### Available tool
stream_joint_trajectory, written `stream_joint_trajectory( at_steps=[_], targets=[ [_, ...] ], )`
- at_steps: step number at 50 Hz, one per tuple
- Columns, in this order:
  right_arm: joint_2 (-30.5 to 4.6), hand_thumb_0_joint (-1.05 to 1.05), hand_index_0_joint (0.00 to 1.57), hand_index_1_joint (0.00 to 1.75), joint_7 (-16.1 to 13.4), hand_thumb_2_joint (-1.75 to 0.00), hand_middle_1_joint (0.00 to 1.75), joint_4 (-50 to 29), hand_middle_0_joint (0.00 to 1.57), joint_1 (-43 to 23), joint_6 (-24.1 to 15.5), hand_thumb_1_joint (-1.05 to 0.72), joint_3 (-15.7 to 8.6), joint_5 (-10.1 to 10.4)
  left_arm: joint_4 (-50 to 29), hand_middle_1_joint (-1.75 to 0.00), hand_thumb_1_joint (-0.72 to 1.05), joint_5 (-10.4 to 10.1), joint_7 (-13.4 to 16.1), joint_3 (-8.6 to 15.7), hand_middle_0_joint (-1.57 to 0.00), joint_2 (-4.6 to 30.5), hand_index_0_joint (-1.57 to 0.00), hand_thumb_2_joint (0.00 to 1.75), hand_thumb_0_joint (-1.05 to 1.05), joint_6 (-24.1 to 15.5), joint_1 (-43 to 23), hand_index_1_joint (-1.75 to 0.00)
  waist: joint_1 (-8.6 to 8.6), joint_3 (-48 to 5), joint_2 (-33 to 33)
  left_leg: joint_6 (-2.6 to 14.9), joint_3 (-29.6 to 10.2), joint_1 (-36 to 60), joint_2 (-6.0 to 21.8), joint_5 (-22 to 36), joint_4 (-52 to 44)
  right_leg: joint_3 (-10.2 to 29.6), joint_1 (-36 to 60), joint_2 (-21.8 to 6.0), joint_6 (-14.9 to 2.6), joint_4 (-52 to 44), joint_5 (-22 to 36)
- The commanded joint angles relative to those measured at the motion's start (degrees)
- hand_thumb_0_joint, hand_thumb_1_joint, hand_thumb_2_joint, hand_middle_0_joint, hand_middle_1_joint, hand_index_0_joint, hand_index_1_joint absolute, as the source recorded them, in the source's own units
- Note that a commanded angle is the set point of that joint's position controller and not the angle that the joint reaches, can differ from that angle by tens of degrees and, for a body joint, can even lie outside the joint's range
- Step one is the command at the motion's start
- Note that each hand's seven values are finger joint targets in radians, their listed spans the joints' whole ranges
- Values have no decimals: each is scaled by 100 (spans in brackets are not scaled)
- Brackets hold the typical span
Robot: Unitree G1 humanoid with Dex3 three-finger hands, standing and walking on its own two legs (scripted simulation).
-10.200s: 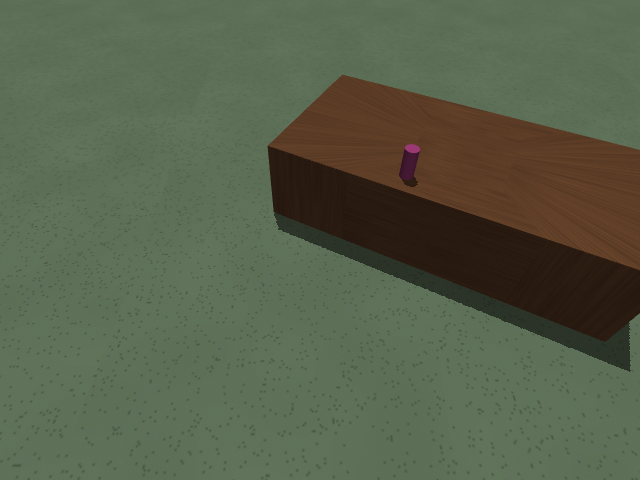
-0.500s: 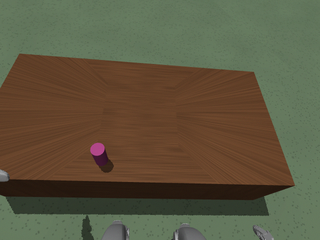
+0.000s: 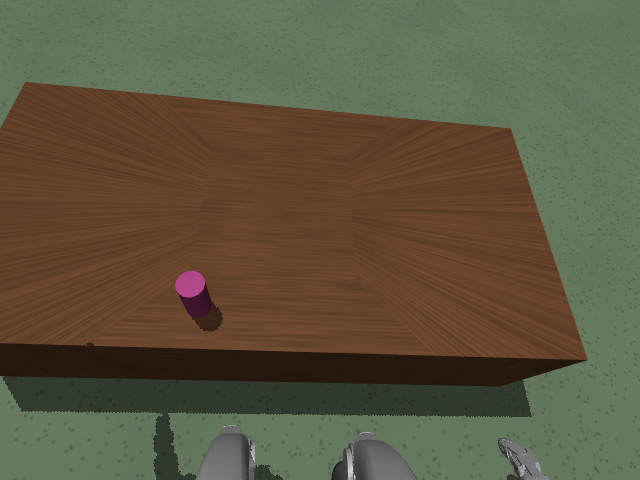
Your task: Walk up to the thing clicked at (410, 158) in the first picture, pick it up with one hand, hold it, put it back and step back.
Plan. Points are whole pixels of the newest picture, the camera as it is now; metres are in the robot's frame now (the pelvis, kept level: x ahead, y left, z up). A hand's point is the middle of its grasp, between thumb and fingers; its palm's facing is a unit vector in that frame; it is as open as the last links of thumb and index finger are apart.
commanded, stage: go down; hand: left
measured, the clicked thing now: (194, 295) +0.44 +0.20 -0.29
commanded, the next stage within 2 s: none
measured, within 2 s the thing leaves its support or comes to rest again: neither
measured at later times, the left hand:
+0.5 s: hand out of the picture +0.33 +0.40 -0.01, palm faces +0.16 -0.98 -0.11, open 17.2 cm
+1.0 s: hand out of the picture +0.33 +0.40 -0.02, palm faces +0.16 -0.98 -0.09, open 17.3 cm
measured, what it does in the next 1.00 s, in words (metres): stands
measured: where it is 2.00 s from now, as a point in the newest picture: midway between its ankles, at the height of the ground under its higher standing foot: outside the picture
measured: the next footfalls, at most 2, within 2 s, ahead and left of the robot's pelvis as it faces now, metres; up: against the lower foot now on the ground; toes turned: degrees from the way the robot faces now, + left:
none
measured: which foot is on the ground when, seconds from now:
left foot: down 0.00-1.00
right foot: down 0.00-1.00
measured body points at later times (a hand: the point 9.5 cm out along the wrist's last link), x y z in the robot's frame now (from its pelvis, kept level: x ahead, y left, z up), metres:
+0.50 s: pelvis +0.00 +0.00 -0.01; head +0.13 +0.05 +0.42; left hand +0.32 +0.45 +0.00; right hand +0.10 -0.27 -0.10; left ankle +0.02 +0.12 -0.67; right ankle +0.01 -0.15 -0.67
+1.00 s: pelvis -0.01 +0.00 -0.03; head +0.13 +0.06 +0.40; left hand +0.31 +0.45 -0.01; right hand +0.10 -0.27 -0.11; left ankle +0.02 +0.12 -0.67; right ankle +0.01 -0.15 -0.67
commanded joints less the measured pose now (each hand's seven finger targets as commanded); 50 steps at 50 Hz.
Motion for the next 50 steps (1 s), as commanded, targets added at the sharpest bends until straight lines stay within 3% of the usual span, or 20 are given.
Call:
stream_joint_trajectory(
  at_steps=[1, 4, 7, 10, 13, 16, 18, 19, 22, 23, 26, 31, 35, 38, 40, 42, 44, 47, 50],
  targets=[
    [-1124, 0, 20, 30, -155, -90, 30, -392, 20, 500, -184, -90, -430, -12, -1013, -2, -45, -232, -17, 439, -7, 2385, -4, 5, 0, -359, -1154, -3, 127, -2137, 1125, 80, 61, 1628, -202, 1716, -764, 18, 679, 152, -329, -595, 1245],
    [-1162, 0, 20, 30, -143, -90, 30, -379, 20, 525, -196, -90, -427, -11, -986, -2, -46, -253, -70, 500, -7, 2406, -4, 6, 0, -369, -988, -4, 198, -2212, 1223, 35, -19, 1801, -164, 2209, -732, -49, 530, 158, -344, -449, 1419],
    [-1193, 0, 20, 30, -133, -90, 30, -352, 20, 548, -183, -90, -433, -35, -987, -2, -46, -282, -143, 471, -7, 2391, -4, 6, 0, -400, -1134, -4, 145, -2234, 1451, -21, -102, 2016, -106, 2485, -681, -115, 217, 183, -349, -354, 1378],
    [-1154, 0, 20, 30, -118, -90, 30, -382, 20, 525, -179, -90, -411, -26, -1008, -2, -47, -302, -138, 502, -6, 2401, -4, 6, 0, -466, -1239, -4, 123, -2114, 1239, 19, -61, 1733, -143, 2067, -648, -69, 275, 168, -350, -372, 1237],
    [-1183, 0, 20, 30, -122, -90, 30, -363, 20, 552, -176, -90, -415, -44, -972, -2, -48, -330, -176, 552, -6, 2417, -3, 7, 0, -496, -1233, -4, 127, -2273, 1214, 25, -78, 1787, -138, 2225, -572, -74, 226, 158, -340, -319, 1342],
    [-1173, 0, 20, 30, -106, -90, 30, -373, 20, 482, -176, -90, -410, -34, -934, -2, -48, -314, -186, 554, -6, 2428, -4, 6, 0, -532, -1131, -4, 183, -2167, 1248, 25, -65, 1598, -164, 1994, -589, -58, 208, 153, -352, -273, 1209],
    [-1175, 0, 20, 30, -97, -90, 30, -385, 20, 478, -166, -91, -406, -49, -1018, -2, -48, -329, -206, 573, -7, 2454, -4, 5, 0, -556, -1206, -4, 201, -2275, 1341, 7, -93, 1686, -146, 1998, -576, -69, 136, 152, -350, -238, 1144],
    [-1202, 0, 20, 30, -96, -91, 30, -381, 20, 515, -164, -91, -431, -45, -974, -2, -49, -343, -215, 535, -7, 2366, -4, 6, 0, -560, -1231, -4, 124, -2331, 1228, 15, -106, 1741, -135, 2044, -537, -80, 98, 166, -347, -234, 1186],
    [-1186, 0, 20, 30, -97, -90, 30, -347, 20, 513, -154, -90, -402, -56, -1093, -2, -49, -368, -227, 653, -6, 2523, -4, 6, 0, -612, -1244, -5, 192, -2348, 1324, 6, -111, 1645, -155, 2017, -497, -84, 88, 161, -348, -182, 1164],
    [-1203, 0, 20, 30, -88, -90, 30, -369, 20, 496, -168, -91, -401, -55, -993, -2, -49, -374, -236, 618, -7, 2422, -4, 6, 0, -611, -1132, -4, 169, -2393, 1238, 10, -107, 1717, -150, 2161, -465, -89, 54, 156, -346, -173, 1247],
    [-1181, 0, 20, 30, -93, -90, 30, -368, 20, 441, -157, -90, -403, -59, -1051, -3, -48, -396, -271, 650, -7, 2461, -4, 6, 0, -662, -1219, -5, 148, -2318, 1325, 6, -110, 1625, -159, 1947, -448, -80, -5, 162, -344, -152, 1123],
    [-1198, 0, 20, 30, -70, -91, 30, -348, 20, 476, -147, -91, -376, -88, -1087, -2, -48, -442, -313, 700, -6, 2446, -3, 8, 0, -710, -1165, -5, 189, -2490, 1348, 0, -129, 1653, -167, 2338, -301, -93, -91, 134, -351, -36, 1305],
    [-1183, 0, 20, 30, -71, -90, 30, -375, 20, 437, -157, -91, -379, -79, -969, -3, -51, -479, -345, 668, -7, 2312, -4, 6, 0, -718, -1043, -5, 150, -2427, 1196, 22, -112, 1522, -177, 2097, -280, -73, -73, 143, -339, -35, 1220],
    [-1191, 0, 20, 30, -69, -90, 30, -386, 20, 380, -170, -90, -384, -67, -1093, -2, -50, -485, -341, 709, -6, 2448, -4, 6, 0, -765, -1208, -4, 166, -2337, 1342, 15, -106, 1413, -179, 1751, -299, -64, -215, 149, -347, -4, 990],
    [-1201, 0, 20, 30, -71, -90, 30, -387, 20, 386, -166, -91, -401, -55, -1070, -3, -51, -527, -357, 656, -6, 2245, -4, 6, 0, -774, -1149, -5, 136, -2320, 1221, 12, -158, 1370, -161, 1599, -348, -93, -252, 165, -347, 33, 898],
    [-1199, 0, 20, 30, -77, -90, 30, -355, 20, 396, -169, -91, -383, -55, -1199, -3, -52, -531, -349, 835, -7, 2553, -4, 6, 0, -833, -1200, -5, 199, -2493, 1311, 14, -122, 1402, -186, 1737, -266, -62, -154, 149, -340, 49, 1005],
    [-1194, 0, 20, 30, -67, -91, 30, -372, 20, 416, -166, -91, -364, -82, -1198, -2, -51, -549, -385, 753, -7, 2390, -4, 6, 0, -829, -1209, -5, 157, -2511, 1295, 21, -126, 1420, -191, 1979, -185, -69, -233, 132, -343, 79, 1130],
    [-1183, 0, 20, 30, -75, -90, 30, -396, 20, 347, -179, -91, -384, -62, -1148, -3, -50, -568, -376, 721, -7, 2338, -4, 5, 0, -828, -1199, -5, 140, -2358, 1185, 46, -89, 1155, -217, 1399, -238, -14, -166, 144, -343, 22, 851],
    [-1199, 0, 20, 30, -75, -91, 30, -378, 20, 363, -189, -91, -369, -72, -1270, -2, -50, -577, -386, 820, -7, 2512, -4, 5, 0, -884, -1290, -4, 212, -2500, 1421, 7, -143, 1242, -197, 1559, -208, -62, -337, 141, -359, 156, 844]
  ],
)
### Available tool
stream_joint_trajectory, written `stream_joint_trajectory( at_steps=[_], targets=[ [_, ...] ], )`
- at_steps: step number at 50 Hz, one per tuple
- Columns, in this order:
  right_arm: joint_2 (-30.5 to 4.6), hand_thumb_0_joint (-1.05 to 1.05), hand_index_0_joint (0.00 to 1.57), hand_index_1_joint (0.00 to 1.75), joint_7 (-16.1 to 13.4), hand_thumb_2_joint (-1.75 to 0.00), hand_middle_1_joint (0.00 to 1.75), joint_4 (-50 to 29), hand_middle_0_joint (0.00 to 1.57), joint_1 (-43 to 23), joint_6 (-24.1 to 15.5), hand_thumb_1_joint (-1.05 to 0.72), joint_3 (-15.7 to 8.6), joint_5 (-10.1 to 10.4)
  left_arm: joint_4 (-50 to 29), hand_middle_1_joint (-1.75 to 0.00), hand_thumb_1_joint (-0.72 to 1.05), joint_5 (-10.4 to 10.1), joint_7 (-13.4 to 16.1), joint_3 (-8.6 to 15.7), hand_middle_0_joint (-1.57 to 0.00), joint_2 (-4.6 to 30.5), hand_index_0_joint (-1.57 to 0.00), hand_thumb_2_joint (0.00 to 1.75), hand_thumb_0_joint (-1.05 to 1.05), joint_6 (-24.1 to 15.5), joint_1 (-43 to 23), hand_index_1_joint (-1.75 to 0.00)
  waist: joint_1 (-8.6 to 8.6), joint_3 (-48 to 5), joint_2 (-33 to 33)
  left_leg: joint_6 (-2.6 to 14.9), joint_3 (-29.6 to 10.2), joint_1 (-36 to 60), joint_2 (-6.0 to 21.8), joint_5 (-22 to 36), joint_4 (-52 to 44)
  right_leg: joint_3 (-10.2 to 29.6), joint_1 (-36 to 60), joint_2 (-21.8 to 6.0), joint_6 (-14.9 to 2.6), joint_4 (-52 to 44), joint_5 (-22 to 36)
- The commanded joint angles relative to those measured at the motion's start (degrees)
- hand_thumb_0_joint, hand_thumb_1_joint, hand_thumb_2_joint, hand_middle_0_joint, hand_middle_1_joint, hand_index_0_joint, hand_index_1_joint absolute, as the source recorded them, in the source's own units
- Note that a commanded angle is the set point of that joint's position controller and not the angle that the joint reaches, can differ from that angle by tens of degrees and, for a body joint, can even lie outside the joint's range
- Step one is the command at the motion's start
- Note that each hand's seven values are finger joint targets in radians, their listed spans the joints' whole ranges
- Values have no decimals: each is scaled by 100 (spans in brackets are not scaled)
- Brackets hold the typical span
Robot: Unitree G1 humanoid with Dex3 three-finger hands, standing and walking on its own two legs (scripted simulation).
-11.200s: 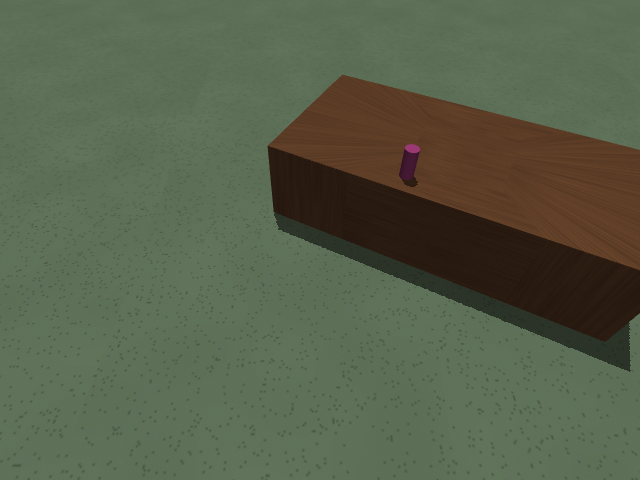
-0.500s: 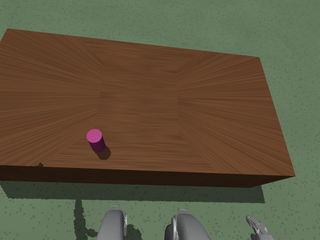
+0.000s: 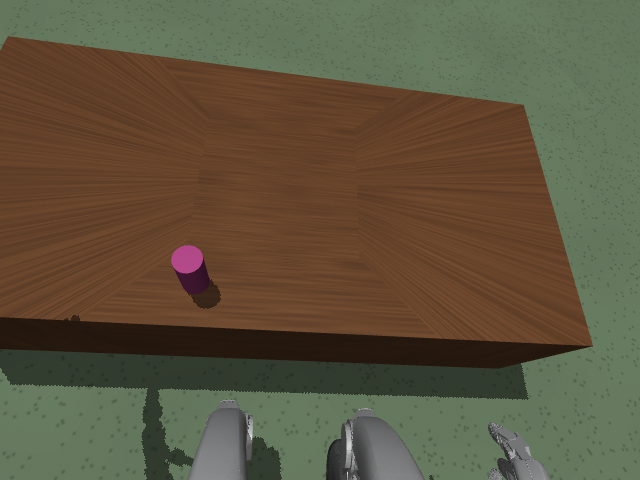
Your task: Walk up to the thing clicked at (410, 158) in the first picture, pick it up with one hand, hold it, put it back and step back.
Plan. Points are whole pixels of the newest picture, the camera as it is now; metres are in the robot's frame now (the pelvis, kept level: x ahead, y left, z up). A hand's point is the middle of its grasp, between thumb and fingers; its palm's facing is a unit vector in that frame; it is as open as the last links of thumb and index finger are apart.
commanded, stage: go down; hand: left
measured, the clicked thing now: (191, 271) +0.45 +0.20 -0.26
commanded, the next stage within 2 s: none
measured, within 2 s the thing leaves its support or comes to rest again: neither
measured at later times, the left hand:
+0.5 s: hand out of the picture +0.35 +0.39 +0.00, palm faces +0.15 -0.99 -0.07, open 17.3 cm
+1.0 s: hand out of the picture +0.35 +0.39 +0.01, palm faces +0.15 -0.99 -0.05, open 17.2 cm
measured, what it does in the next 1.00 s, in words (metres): stands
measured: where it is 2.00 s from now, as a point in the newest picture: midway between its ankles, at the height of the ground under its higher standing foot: outside the picture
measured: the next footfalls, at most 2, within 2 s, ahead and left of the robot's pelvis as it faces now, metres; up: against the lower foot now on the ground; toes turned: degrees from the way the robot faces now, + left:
none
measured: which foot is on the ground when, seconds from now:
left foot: down 0.00-1.00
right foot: down 0.00-1.00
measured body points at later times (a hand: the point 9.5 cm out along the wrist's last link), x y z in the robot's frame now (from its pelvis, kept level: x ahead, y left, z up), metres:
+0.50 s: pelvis +0.00 +0.00 -0.01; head +0.14 +0.05 +0.41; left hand +0.33 +0.45 +0.01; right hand +0.11 -0.27 -0.10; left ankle +0.03 +0.12 -0.64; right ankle +0.02 -0.16 -0.64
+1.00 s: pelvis +0.00 +0.00 -0.01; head +0.14 +0.06 +0.41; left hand +0.33 +0.45 +0.01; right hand +0.12 -0.27 -0.10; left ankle +0.03 +0.12 -0.64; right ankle +0.02 -0.16 -0.64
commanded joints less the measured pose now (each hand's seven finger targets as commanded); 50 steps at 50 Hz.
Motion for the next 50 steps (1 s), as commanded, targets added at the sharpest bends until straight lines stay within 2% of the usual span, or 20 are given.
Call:
stream_joint_trajectory(
  at_steps=[1, 7, 12, 14, 16, 19, 21, 23, 28, 31, 33, 37, 38, 39, 41, 44, 46, 47, 48, 50],
  targets=[
    [-1191, 0, 20, 30, -141, -91, 30, -374, 20, 555, -188, -91, -467, 10, -1163, -2, -50, -231, 2, 407, -7, 2384, -4, 5, 0, -380, -1139, -4, 206, -2398, 1474, -10, -22, 2239, -142, 1762, -981, -7, 508, 181, -378, -573, 1062],
    [-1234, 0, 20, 30, -132, -91, 30, -321, 20, 597, -184, -91, -452, -9, -1013, -2, -51, -306, -107, 443, -7, 2306, -4, 6, 0, -421, -1014, -5, 192, -2599, 1423, -36, -80, 2385, -133, 2353, -787, -49, 337, 185, -375, -425, 1306],
    [-1237, 0, 20, 30, -135, -91, 30, -347, 20, 542, -215, -91, -467, 1, -1039, -3, -52, -321, -131, 435, -6, 2313, -4, 5, 0, -467, -1184, -4, 171, -2437, 1391, -35, -124, 2095, -125, 1662, -859, -61, 172, 207, -383, -333, 912],
    [-1243, 0, 20, 30, -142, -91, 30, -374, 20, 543, -198, -91, -470, 7, -1274, -2, -49, -342, -127, 504, -7, 2490, -4, 5, 0, -495, -1397, -4, 210, -2592, 1530, -31, -86, 2121, -151, 1444, -879, -17, 266, 194, -378, -381, 832],
    [-1249, 0, 20, 30, -151, -91, 30, -357, 20, 608, -195, -91, -444, 10, -1171, -2, -48, -367, -134, 500, -6, 2427, -4, 6, 0, -455, -1302, -4, 136, -2647, 1379, -13, -57, 2199, -162, 1730, -825, -18, 428, 185, -364, -419, 1072],
    [-1247, 0, 20, 30, -161, -91, 30, -295, 20, 613, -191, -92, -414, -3, -1097, -2, -49, -390, -172, 554, -7, 2440, -4, 5, 0, -396, -1244, -4, 194, -2729, 1534, -60, -144, 2435, -127, 2457, -695, -84, 129, 199, -366, -300, 1283],
    [-1250, 0, 20, 30, -156, -91, 30, -310, 20, 598, -173, -91, -439, -6, -1016, -2, -49, -379, -195, 484, -6, 2276, -4, 6, 0, -363, -1018, -4, 224, -2667, 1503, -73, -158, 2438, -130, 2435, -717, -106, 92, 205, -376, -290, 1226],
    [-1218, 0, 20, 30, -142, -91, 30, -329, 20, 622, -162, -91, -423, -5, -1173, -2, -48, -382, -178, 541, -6, 2423, -3, 6, 0, -384, -1113, -4, 239, -2701, 1366, -15, -50, 2225, -185, 2335, -669, -25, 440, 174, -369, -387, 1364],
    [-1174, 0, 20, 30, -163, -91, 30, -389, 20, 477, -178, -91, -402, 47, -1050, -2, -49, -453, -168, 558, -7, 2371, -4, 4, 0, -382, -1084, -3, 196, -2381, 1210, 31, 13, 1798, -204, 1547, -766, 40, 457, 189, -356, -458, 1012],
    [-1187, 0, 20, 30, -175, -91, 30, -336, 20, 529, -181, -92, -398, 34, -1167, -2, -50, -476, -219, 640, -7, 2491, -4, 4, 0, -450, -1129, -4, 231, -2544, 1288, 22, -16, 1944, -206, 1996, -672, 29, 429, 173, -354, -405, 1256],
    [-1197, 0, 20, 30, -171, -91, 30, -360, 20, 533, -187, -92, -411, 28, -1087, -2, -49, -490, -271, 518, -7, 2242, -4, 4, 0, -466, -1088, -4, 152, -2499, 1304, -1, -46, 2096, -183, 2072, -682, 3, 270, 178, -362, -369, 1223],
    [-1239, 0, 20, 30, -156, -91, 30, -316, 20, 551, -213, -92, -424, 2, -1211, 0, -48, -549, -328, 564, -6, 2327, -4, 3, 0, -553, -1185, -2, 165, -2681, 1430, -32, -92, 2265, -169, 2356, -584, -31, 171, 179, -369, -286, 1310],
    [-1230, 0, 20, 30, -162, -91, 30, -297, 20, 571, -211, -92, -420, 7, -1308, 0, -48, -552, -339, 605, -6, 2405, -4, 4, 0, -580, -1276, -2, 185, -2731, 1432, -29, -102, 2213, -175, 2358, -562, -33, 186, 179, -373, -259, 1319],
    [-1222, 0, 20, 30, -160, -91, 30, -286, 20, 557, -208, -92, -427, 3, -1149, -1, -48, -567, -361, 541, -6, 2229, -4, 4, 0, -564, -1171, -3, 160, -2735, 1431, -34, -114, 2257, -168, 2387, -549, -41, 114, 181, -372, -247, 1314],
    [-1226, 0, 20, 30, -157, -91, 30, -317, 20, 553, -216, -92, -425, 3, -1344, -1, -47, -549, -331, 566, -6, 2382, -4, 4, 0, -590, -1351, -3, 192, -2645, 1377, -3, -51, 2045, -204, 2029, -606, 15, 297, 162, -381, -300, 1209],
    [-1245, 0, 20, 30, -168, -91, 30, -280, 20, 530, -200, -91, -410, 17, -1383, 0, -45, -553, -336, 684, -6, 2576, -3, 4, 0, -591, -1393, -2, 247, -2732, 1612, -46, -92, 2214, -175, 2059, -657, -24, 169, 183, -378, -238, 1139],
    [-1275, 0, 20, 30, -163, -91, 30, -283, 20, 540, -211, -92, -443, 5, -1333, 0, -45, -552, -339, 588, -6, 2380, -4, 3, 0, -546, -1352, -1, 203, -2781, 1671, -90, -194, 2463, -127, 2246, -709, -102, -18, 208, -384, -161, 1101],
    [-1264, 0, 20, 30, -156, -91, 30, -301, 20, 507, -207, -92, -424, 10, -1388, 0, -45, -554, -337, 628, -6, 2475, -3, 4, 0, -553, -1391, -2, 252, -2749, 1736, -93, -179, 2418, -135, 2196, -718, -88, -16, 198, -390, -172, 1054],
    [-1249, 0, 20, 30, -163, -91, 30, -291, 20, 553, -198, -92, -413, 6, -1170, 0, -45, -554, -335, 602, -6, 2381, -4, 4, 0, -515, -1395, -2, 156, -2728, 1572, -69, -175, 2342, -141, 2297, -638, -88, -9, 199, -381, -189, 1155],
    [-1202, 0, 20, 30, -157, -91, 30, -341, 20, 512, -196, -92, -389, 8, -1106, -1, -45, -574, -340, 544, -6, 2263, -3, 4, 0, -500, -1321, -2, 173, -2547, 1311, -3, -69, 1997, -193, 2043, -604, -7, 219, 187, -371, -288, 1197]
  ],
)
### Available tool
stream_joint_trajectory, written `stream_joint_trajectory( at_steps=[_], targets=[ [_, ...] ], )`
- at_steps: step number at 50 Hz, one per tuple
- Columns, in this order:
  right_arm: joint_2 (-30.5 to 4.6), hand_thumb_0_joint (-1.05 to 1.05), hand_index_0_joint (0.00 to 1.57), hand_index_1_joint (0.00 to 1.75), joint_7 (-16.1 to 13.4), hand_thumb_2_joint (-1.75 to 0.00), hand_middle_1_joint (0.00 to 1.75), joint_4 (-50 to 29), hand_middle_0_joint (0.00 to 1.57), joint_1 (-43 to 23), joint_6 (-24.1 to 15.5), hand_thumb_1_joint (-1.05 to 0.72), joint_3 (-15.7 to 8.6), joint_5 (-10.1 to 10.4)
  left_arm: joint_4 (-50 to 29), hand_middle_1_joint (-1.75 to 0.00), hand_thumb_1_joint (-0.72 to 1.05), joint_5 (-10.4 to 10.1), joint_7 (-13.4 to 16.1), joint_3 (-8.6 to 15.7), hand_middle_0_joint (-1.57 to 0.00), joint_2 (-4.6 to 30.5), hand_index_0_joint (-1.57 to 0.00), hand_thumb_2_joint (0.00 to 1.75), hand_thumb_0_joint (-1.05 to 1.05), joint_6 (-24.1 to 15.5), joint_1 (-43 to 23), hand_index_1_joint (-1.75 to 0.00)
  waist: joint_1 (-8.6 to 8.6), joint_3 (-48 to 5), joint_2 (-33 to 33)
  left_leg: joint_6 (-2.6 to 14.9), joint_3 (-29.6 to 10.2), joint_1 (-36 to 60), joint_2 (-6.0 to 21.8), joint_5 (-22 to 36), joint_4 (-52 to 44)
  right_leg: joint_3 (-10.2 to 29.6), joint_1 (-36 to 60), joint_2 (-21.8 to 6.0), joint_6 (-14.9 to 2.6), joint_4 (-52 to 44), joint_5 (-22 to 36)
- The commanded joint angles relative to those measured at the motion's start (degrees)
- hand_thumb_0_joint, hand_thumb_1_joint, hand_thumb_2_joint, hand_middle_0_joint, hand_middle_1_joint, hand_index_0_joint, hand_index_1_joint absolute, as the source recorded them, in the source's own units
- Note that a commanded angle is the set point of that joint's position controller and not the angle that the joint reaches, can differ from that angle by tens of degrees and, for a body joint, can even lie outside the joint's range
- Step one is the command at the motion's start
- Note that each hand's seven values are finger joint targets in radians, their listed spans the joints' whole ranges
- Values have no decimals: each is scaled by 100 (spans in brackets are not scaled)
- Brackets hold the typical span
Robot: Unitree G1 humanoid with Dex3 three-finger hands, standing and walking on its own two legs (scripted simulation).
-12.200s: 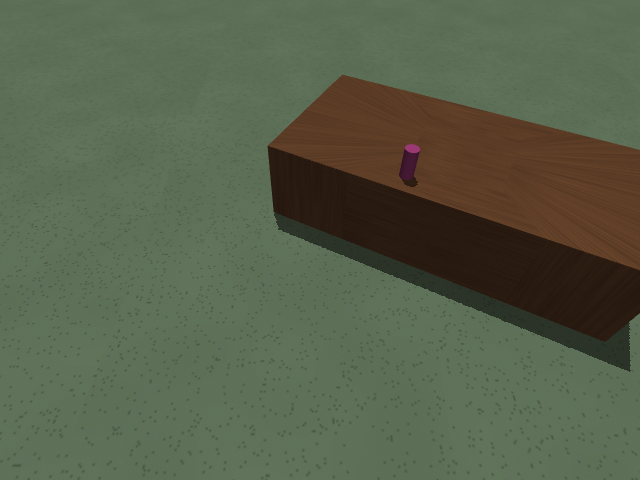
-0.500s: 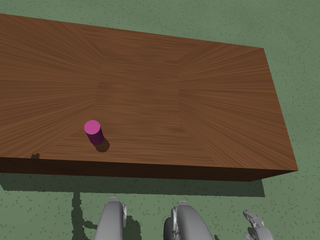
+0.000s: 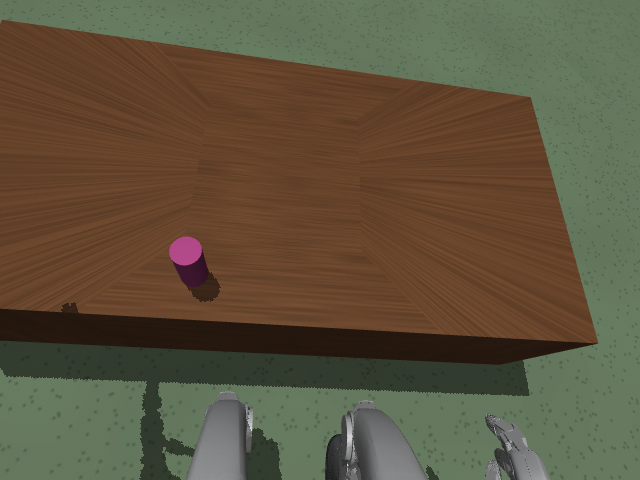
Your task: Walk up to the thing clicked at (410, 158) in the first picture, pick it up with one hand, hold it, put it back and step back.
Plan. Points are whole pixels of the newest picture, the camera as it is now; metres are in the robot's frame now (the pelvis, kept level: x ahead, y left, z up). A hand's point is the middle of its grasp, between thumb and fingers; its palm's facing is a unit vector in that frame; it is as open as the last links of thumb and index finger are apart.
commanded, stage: go down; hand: left
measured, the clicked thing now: (190, 263) +0.45 +0.20 -0.25
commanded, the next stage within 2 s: approach in 1.76 s
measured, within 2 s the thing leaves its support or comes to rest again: neither
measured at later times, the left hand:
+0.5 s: hand out of the picture +0.36 +0.39 +0.03, palm faces +0.15 -0.99 -0.03, open 17.2 cm
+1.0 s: hand out of the picture +0.36 +0.40 +0.03, palm faces +0.14 -0.99 -0.01, open 17.0 cm
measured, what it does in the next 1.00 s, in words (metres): stands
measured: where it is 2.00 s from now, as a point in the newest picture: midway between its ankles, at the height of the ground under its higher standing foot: outside the picture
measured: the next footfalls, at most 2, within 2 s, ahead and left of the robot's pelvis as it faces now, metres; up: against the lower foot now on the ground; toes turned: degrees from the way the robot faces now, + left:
none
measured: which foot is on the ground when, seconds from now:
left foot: down 0.00-1.00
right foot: down 0.00-1.00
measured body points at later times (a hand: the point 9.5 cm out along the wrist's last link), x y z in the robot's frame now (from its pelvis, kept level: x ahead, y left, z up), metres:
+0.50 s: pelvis +0.00 +0.00 +0.00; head +0.14 +0.05 +0.42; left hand +0.34 +0.45 +0.04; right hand +0.11 -0.28 -0.09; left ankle +0.03 +0.12 -0.63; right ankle +0.02 -0.15 -0.63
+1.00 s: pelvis +0.00 +0.00 -0.01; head +0.15 +0.06 +0.41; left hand +0.35 +0.45 +0.03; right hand +0.12 -0.27 -0.10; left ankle +0.03 +0.12 -0.63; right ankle +0.02 -0.15 -0.63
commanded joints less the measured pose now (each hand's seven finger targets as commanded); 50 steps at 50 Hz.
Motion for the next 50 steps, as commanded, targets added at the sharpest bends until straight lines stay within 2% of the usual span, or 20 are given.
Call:
stream_joint_trajectory(
  at_steps=[1, 4, 6, 9, 12, 15, 19, 24, 27, 31, 32, 35, 38, 40, 41, 42, 43, 46, 48, 50],
  targets=[
    [-1189, 0, 20, 30, -155, -91, 30, -352, 20, 665, -164, -92, -461, 18, -934, -1, -45, -240, 15, 332, -5, 2257, -3, 4, 0, -286, -1135, -2, 146, -2444, 1225, 47, 16, 2398, -159, 2037, -1012, 39, 641, 209, -348, -711, 1299],
    [-1198, 0, 20, 30, -142, -91, 30, -391, 20, 626, -178, -92, -460, 33, -1030, 0, -45, -236, 35, 426, -6, 2441, -4, 3, 0, -301, -1144, -2, 260, -2450, 1358, 30, 22, 2338, -162, 1742, -1098, 34, 650, 208, -361, -698, 1104],
    [-1195, 0, 20, 30, -141, -91, 30, -391, 20, 647, -176, -92, -437, 37, -932, -1, -46, -266, 26, 399, -6, 2387, -4, 3, 0, -304, -1160, -2, 176, -2467, 1286, 34, 17, 2360, -151, 1845, -1038, 31, 639, 219, -350, -681, 1180],
    [-1203, 0, 20, 30, -151, -91, 30, -346, 20, 676, -185, -92, -409, 26, -998, 0, -43, -306, -29, 496, -6, 2544, -3, 3, 0, -362, -1355, -1, 203, -2562, 1382, 15, -23, 2446, -141, 2179, -957, 23, 518, 210, -353, -604, 1302],
    [-1207, 0, 20, 30, -156, -91, 30, -345, 20, 671, -192, -91, -406, 11, -862, -1, -43, -291, -97, 447, -5, 2457, -3, 4, 0, -390, -1193, -2, 165, -2569, 1344, 32, 15, 2392, -165, 2134, -910, 42, 538, 200, -346, -601, 1347],
    [-1240, 0, 20, 30, -140, -91, 30, -359, 20, 694, -185, -92, -403, 19, -970, -1, -45, -340, -123, 544, -6, 2564, -4, 3, 0, -385, -1273, -2, 200, -2678, 1390, 23, -11, 2441, -166, 2144, -920, 20, 564, 197, -359, -591, 1317],
    [-1271, 0, 20, 30, -148, -91, 30, -361, 20, 717, -189, -92, -419, 23, -1002, 0, -43, -340, -147, 504, -6, 2564, -4, 2, 0, -360, -1416, -1, 150, -2737, 1533, -12, -72, 2623, -135, 2139, -946, -23, 377, 217, -363, -540, 1219],
    [-1211, 0, 20, 30, -165, -91, 30, -383, 20, 673, -184, -92, -388, 53, -937, 0, -42, -364, -112, 542, -5, 2611, -3, 3, 0, -323, -1396, -1, 162, -2541, 1272, 56, 31, 2170, -187, 1635, -950, 56, 646, 221, -354, -655, 1115],
    [-1180, 0, 20, 30, -159, -91, 30, -377, 20, 656, -171, -92, -364, 50, -934, 0, -42, -384, -112, 613, -6, 2656, -4, 3, 0, -331, -1252, -2, 250, -2542, 1269, 74, 82, 2042, -217, 1787, -885, 111, 749, 200, -351, -668, 1239],
    [-1168, 0, 20, 30, -171, -91, 30, -372, 20, 654, -197, -92, -346, 51, -1044, 0, -41, -420, -154, 683, -5, 2723, -4, 3, 0, -400, -1238, -1, 233, -2652, 1397, 62, 66, 2155, -210, 2056, -841, 100, 736, 189, -349, -589, 1407],
    [-1180, 0, 20, 30, -166, -91, 30, -389, 20, 631, -193, -92, -374, 54, -1093, 0, -40, -435, -179, 624, -6, 2641, -4, 2, 0, -403, -1249, -1, 250, -2657, 1435, 56, 60, 2245, -199, 1971, -877, 101, 676, 199, -356, -603, 1304],
    [-1209, 0, 20, 30, -177, -90, 30, -374, 20, 626, -210, -91, -384, 45, -916, 0, -38, -485, -247, 456, -5, 2321, -3, 3, 0, -409, -1248, -1, 95, -2528, 1363, 31, 4, 2324, -169, 2026, -845, 37, 432, 220, -360, -569, 1277],
    [-1249, 0, 20, 30, -180, -91, 30, -306, 20, 679, -218, -92, -394, 51, -1172, 0, -39, -507, -244, 652, -5, 2661, -3, 2, 0, -480, -1403, -1, 193, -2695, 1568, -12, -70, 2459, -159, 2155, -856, -8, 335, 216, -375, -479, 1222],
    [-1254, 0, 20, 30, -183, -90, 30, -368, 20, 617, -225, -91, -420, 46, -1120, 0, -38, -498, -284, 485, -5, 2436, -3, 3, 0, -461, -1468, -1, 140, -2586, 1565, -18, -85, 2485, -140, 1829, -932, -21, 204, 239, -382, -487, 1005],
    [-1244, 0, 20, 30, -182, -90, 30, -335, 20, 656, -221, -91, -398, 45, -1021, 0, -37, -534, -294, 497, -5, 2385, -3, 3, 0, -453, -1371, -1, 125, -2602, 1495, -3, -66, 2411, -146, 1916, -883, -18, 277, 226, -372, -493, 1106],
    [-1259, 0, 20, 30, -187, -90, 30, -318, 20, 693, -222, -92, -414, 45, -1147, 0, -38, -540, -290, 487, -5, 2396, -3, 2, 0, -457, -1526, -1, 84, -2726, 1481, -4, -83, 2469, -155, 2042, -860, -16, 315, 223, -370, -495, 1204],
    [-1254, 0, 20, 30, -193, -91, 30, -322, 20, 679, -229, -92, -393, 38, -1168, 0, -36, -536, -285, 553, -5, 2527, -3, 2, 0, -461, -1539, 0, 145, -2758, 1468, 12, -47, 2426, -169, 2082, -809, 17, 367, 220, -366, -510, 1255],
    [-1246, 0, 20, 30, -185, -91, 30, -290, 20, 703, -216, -92, -386, 38, -1024, 0, -39, -527, -281, 530, -5, 2447, -3, 3, 0, -433, -1406, -1, 154, -2713, 1396, 19, -66, 2377, -179, 2148, -790, 0, 325, 219, -371, -474, 1266],
    [-1243, 0, 20, 30, -174, -90, 30, -313, 20, 633, -222, -92, -375, 31, -1069, 0, -37, -533, -285, 650, -5, 2603, -3, 2, 0, -462, -1352, 0, 263, -2716, 1647, -27, -90, 2464, -163, 2155, -816, -24, 216, 220, -388, -409, 1143],
    [-1249, 0, 20, 30, -177, -90, 30, -316, 20, 641, -209, -92, -365, 45, -1055, 0, -36, -555, -304, 669, -5, 2612, -3, 3, 0, -457, -1326, 0, 234, -2810, 1524, -16, -93, 2544, -161, 2330, -790, -43, 270, 235, -371, -415, 1285]
  ],
)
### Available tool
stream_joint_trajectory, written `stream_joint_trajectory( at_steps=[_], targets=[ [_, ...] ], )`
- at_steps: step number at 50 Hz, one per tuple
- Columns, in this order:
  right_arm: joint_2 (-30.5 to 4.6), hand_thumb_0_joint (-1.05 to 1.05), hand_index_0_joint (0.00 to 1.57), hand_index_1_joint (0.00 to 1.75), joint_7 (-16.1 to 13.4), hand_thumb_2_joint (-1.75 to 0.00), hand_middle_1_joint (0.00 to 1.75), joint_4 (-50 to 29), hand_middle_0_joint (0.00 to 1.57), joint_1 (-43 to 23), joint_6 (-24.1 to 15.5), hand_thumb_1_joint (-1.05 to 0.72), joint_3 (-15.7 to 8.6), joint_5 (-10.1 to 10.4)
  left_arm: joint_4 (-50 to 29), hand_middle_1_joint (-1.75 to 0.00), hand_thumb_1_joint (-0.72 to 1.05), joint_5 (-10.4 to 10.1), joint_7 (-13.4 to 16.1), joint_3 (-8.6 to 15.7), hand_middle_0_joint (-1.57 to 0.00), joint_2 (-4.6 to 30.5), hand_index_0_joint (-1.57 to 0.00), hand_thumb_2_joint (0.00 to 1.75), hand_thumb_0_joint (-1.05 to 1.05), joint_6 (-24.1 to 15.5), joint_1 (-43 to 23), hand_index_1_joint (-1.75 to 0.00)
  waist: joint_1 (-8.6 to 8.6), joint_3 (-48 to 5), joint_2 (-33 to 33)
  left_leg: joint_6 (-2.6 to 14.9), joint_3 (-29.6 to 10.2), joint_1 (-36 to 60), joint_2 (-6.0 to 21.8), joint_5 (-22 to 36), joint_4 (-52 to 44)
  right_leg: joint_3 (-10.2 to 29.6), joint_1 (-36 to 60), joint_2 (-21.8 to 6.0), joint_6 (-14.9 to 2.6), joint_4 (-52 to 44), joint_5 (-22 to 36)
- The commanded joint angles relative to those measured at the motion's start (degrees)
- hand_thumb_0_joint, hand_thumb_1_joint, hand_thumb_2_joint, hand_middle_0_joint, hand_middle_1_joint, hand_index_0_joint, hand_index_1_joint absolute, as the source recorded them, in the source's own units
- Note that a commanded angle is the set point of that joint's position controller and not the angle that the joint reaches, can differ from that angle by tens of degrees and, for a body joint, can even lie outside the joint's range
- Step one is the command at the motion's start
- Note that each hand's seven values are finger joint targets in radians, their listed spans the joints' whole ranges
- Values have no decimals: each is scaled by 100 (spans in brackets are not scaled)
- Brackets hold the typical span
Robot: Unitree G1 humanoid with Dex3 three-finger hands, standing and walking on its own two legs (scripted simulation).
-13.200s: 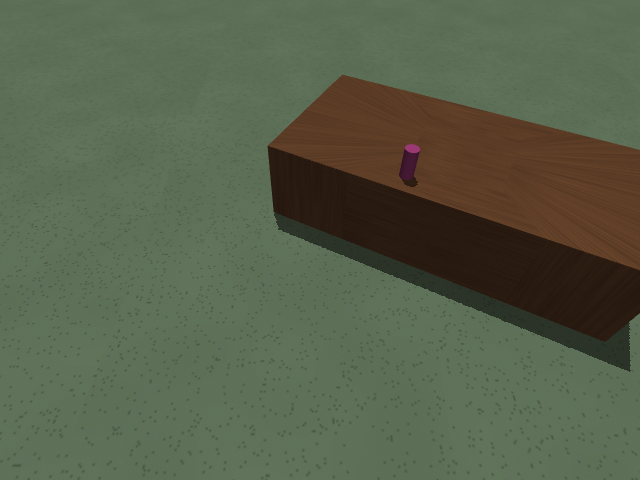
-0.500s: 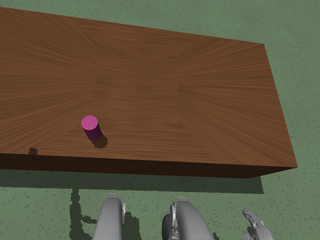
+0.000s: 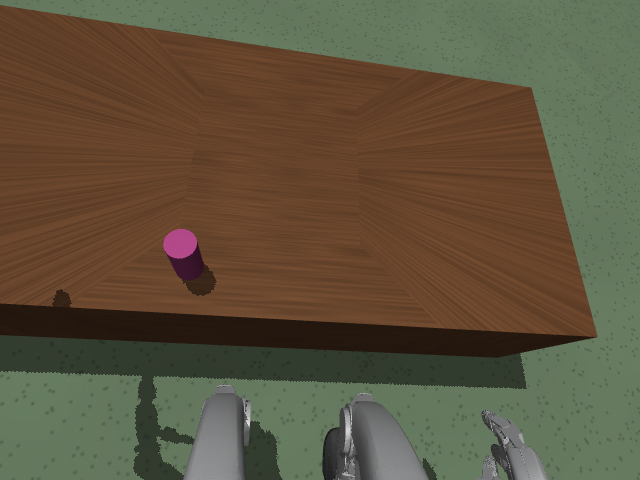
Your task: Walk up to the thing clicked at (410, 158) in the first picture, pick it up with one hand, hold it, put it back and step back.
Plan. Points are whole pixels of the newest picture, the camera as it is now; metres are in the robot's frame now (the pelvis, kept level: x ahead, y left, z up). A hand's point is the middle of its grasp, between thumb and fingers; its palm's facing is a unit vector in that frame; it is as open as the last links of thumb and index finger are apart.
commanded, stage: go down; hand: left
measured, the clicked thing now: (185, 256) +0.45 +0.20 -0.24
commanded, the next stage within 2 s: approach in 0.76 s
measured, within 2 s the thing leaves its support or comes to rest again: neither
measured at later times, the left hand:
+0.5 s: hand out of the picture +0.36 +0.40 +0.04, palm faces +0.15 -0.99 +0.01, open 16.9 cm
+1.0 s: hand out of the picture +0.36 +0.40 +0.04, palm faces +0.15 -0.99 +0.03, open 16.9 cm
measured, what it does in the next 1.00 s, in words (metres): stands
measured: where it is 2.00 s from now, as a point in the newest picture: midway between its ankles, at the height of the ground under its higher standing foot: outside the picture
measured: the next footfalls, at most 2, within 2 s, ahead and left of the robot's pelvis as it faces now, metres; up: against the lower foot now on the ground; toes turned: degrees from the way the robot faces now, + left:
none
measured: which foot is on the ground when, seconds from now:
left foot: down 0.00-1.00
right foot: down 0.00-1.00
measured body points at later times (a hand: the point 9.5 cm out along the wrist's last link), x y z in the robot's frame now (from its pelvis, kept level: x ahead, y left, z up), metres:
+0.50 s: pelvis +0.00 +0.00 +0.00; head +0.15 +0.06 +0.42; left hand +0.35 +0.45 +0.05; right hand +0.11 -0.27 -0.09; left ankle +0.03 +0.12 -0.62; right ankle +0.02 -0.15 -0.62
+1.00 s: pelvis +0.00 +0.00 -0.01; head +0.15 +0.05 +0.41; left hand +0.35 +0.45 +0.05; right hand +0.12 -0.27 -0.10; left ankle +0.03 +0.12 -0.62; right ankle +0.02 -0.15 -0.62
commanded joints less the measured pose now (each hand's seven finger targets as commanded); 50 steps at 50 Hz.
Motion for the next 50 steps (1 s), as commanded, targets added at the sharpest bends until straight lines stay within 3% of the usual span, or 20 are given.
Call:
stream_joint_trajectory(
  at_steps=[1, 4, 6, 9, 11, 13, 19, 22, 24, 26, 29, 31, 34, 35, 36, 41, 43, 45, 49, 50],
  targets=[
    [-1243, 0, 20, 30, -147, -91, 30, -281, 20, 706, -157, -92, -468, 6, -1178, 0, -36, -259, -4, 485, -5, 2493, -3, 3, 0, -352, -1113, -1, 256, -2849, 1565, -11, -49, 2908, -157, 2606, -988, -13, 586, 212, -370, -605, 1472],
    [-1224, 0, 20, 30, -138, -91, 30, -291, 20, 701, -169, -92, -458, -4, -1103, 0, -36, -310, -39, 414, -4, 2314, -3, 3, 0, -324, -1102, -1, 235, -2809, 1543, -2, -53, 2874, -147, 2666, -946, -12, 509, 206, -360, -583, 1500],
    [-1232, 0, 20, 30, -130, -91, 30, -326, 20, 678, -159, -92, -492, 22, -1134, 0, -37, -303, -26, 440, -4, 2348, -3, 3, 0, -315, -1081, -1, 270, -2752, 1481, 6, -41, 2795, -164, 2315, -1034, 8, 576, 215, -369, -635, 1318],
    [-1183, 0, 20, 30, -146, -90, 30, -348, 20, 649, -153, -92, -465, 43, -1038, 0, -35, -336, -37, 366, -4, 2222, -3, 2, 0, -307, -1082, 0, 171, -2601, 1272, 59, 49, 2514, -190, 1860, -1036, 72, 767, 221, -336, -745, 1257],
    [-1205, 0, 20, 30, -141, -90, 30, -297, 20, 694, -156, -92, -471, 51, -1275, 0, -36, -380, -19, 504, -5, 2399, -3, 2, 0, -342, -1198, 0, 236, -2776, 1426, 37, 20, 2626, -190, 2124, -987, 56, 718, 213, -345, -684, 1368],
    [-1210, 0, 20, 30, -143, -90, 30, -306, 20, 676, -159, -92, -455, 32, -1071, 0, -36, -382, -52, 442, -5, 2259, -4, 2, 0, -332, -992, -1, 217, -2743, 1358, 43, 8, 2703, -176, 2391, -938, 35, 681, 207, -344, -647, 1484],
    [-1216, 0, 20, 30, -131, -90, 30, -298, 20, 677, -164, -92, -468, 38, -1244, 0, -35, -395, -74, 520, -4, 2403, -3, 2, 0, -431, -1194, 0, 259, -2715, 1475, 22, -9, 2702, -173, 2201, -990, 35, 555, 214, -359, -624, 1297],
    [-1195, 0, 20, 30, -135, -90, 30, -305, 20, 674, -177, -92, -447, 43, -1167, -1, -34, -434, -91, 486, -4, 2308, -3, 3, 0, -444, -1275, -1, 180, -2714, 1304, 59, 34, 2508, -190, 2001, -944, 73, 652, 209, -350, -648, 1298],
    [-1201, 0, 20, 30, -140, -90, 30, -320, 20, 671, -184, -92, -456, 37, -1324, -1, -34, -420, -109, 495, -4, 2451, -4, 1, 0, -459, -1490, -1, 209, -2700, 1558, 30, 23, 2520, -192, 1813, -1001, 84, 608, 210, -359, -622, 1141],
    [-1243, 0, 20, 30, -145, -90, 30, -292, 20, 697, -170, -92, -464, 39, -1232, 0, -34, -409, -130, 478, -5, 2424, -3, 2, 0, -422, -1373, -1, 221, -2825, 1665, 7, -12, 2769, -174, 2115, -975, 38, 470, 210, -363, -603, 1247],
    [-1243, 0, 20, 30, -155, -90, 30, -305, 20, 684, -176, -92, -464, 53, -1136, 0, -33, -448, -143, 441, -4, 2311, -3, 1, 0, -393, -1249, 0, 197, -2688, 1517, 12, -1, 2650, -175, 1995, -992, 29, 475, 224, -357, -618, 1190],
    [-1246, 0, 20, 30, -153, -90, 30, -312, 20, 660, -186, -92, -447, 54, -1348, 0, -33, -472, -138, 555, -5, 2547, -4, 1, 0, -400, -1508, 0, 238, -2763, 1634, 1, -21, 2695, -170, 2040, -968, 32, 441, 226, -366, -594, 1173],
    [-1211, 0, 20, 30, -157, -90, 30, -331, 20, 656, -183, -92, -429, 60, -1014, -1, -31, -473, -142, 491, -4, 2344, -3, 3, 0, -364, -1265, -1, 173, -2583, 1256, 74, 52, 2355, -205, 1861, -925, 84, 641, 222, -345, -669, 1241],
    [-1213, 0, 20, 30, -163, -90, 30, -298, 20, 675, -187, -92, -427, 60, -1137, -1, -33, -484, -148, 532, -4, 2414, -3, 3, 0, -397, -1381, -1, 156, -2675, 1374, 58, 21, 2446, -195, 1937, -895, 68, 548, 219, -345, -633, 1259],
    [-1196, 0, 20, 30, -161, -90, 30, -323, 20, 650, -192, -92, -409, 52, -1239, -1, -32, -477, -138, 602, -4, 2556, -3, 2, 0, -405, -1376, 0, 275, -2704, 1555, 37, 36, 2475, -204, 1959, -924, 78, 563, 209, -354, -593, 1216],
    [-1213, 0, 20, 30, -152, -90, 30, -343, 20, 650, -192, -92, -411, 74, -1063, -1, -32, -568, -175, 583, -4, 2323, -4, 2, 0, -385, -1136, -1, 214, -2721, 1298, 49, 2, 2487, -193, 2161, -905, 32, 626, 220, -350, -590, 1362],
    [-1204, 0, 20, 30, -163, -90, 30, -345, 20, 641, -194, -92, -430, 84, -1312, -1, -31, -568, -179, 617, -4, 2480, -4, 1, 0, -414, -1310, 0, 253, -2768, 1484, 44, 45, 2513, -208, 2068, -906, 92, 632, 208, -348, -620, 1311],
    [-1198, 0, 20, 30, -161, -89, 30, -367, 20, 631, -213, -88, -445, 79, -1224, -2, -44, -618, -213, 506, -5, 2192, -6, 0, 0, -423, -1255, 0, 171, -2717, 1336, 54, 38, 2476, -199, 1952, -896, 84, 600, 219, -342, -622, 1255],
    [-1172, 0, 20, 30, -144, -89, 30, -306, 20, 641, -248, -89, -414, 60, -841, -3, -48, -618, -215, 324, -5, 1854, -6, 0, 0, -526, -999, -1, 135, -2473, 1152, 70, 18, 2128, -198, 2140, -700, 57, 323, 205, -356, -451, 1358],
    [-1168, 0, 20, 30, -140, -89, 30, -260, 20, 661, -251, -89, -429, 61, -727, -2, -50, -621, -227, 188, -5, 1622, -6, 0, 0, -568, -983, -1, 75, -2433, 1115, 68, 1, 2113, -185, 2161, -619, 51, 156, 202, -349, -397, 1361]
  ],
)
